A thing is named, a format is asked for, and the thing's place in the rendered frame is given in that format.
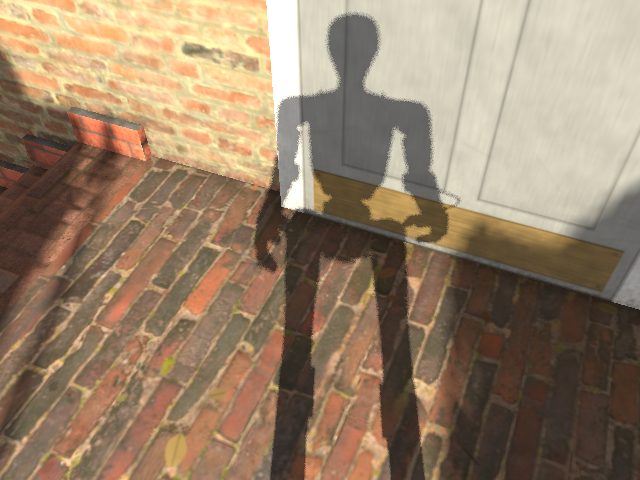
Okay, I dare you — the stairs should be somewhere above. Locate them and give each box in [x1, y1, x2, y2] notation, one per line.
[0, 165, 48, 213]

